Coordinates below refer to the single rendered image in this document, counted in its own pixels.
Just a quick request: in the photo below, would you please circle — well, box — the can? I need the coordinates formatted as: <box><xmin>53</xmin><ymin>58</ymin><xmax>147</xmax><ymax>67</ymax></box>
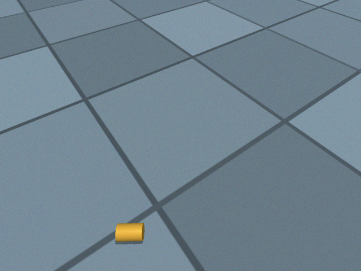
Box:
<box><xmin>115</xmin><ymin>223</ymin><xmax>144</xmax><ymax>242</ymax></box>

